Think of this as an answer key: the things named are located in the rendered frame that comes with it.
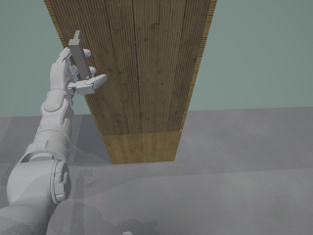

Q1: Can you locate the robot left forearm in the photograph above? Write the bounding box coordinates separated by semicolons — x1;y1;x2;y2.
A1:
7;89;74;204

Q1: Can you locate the cupboard door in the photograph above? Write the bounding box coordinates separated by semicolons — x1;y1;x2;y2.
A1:
48;0;211;136

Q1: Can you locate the left robot upper arm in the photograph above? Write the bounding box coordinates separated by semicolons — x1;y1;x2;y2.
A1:
0;159;71;235

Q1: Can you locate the robot left hand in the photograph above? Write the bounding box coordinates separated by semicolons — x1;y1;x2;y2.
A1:
49;47;108;99

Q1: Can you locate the handle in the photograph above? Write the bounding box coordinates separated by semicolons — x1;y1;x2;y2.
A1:
68;30;95;85

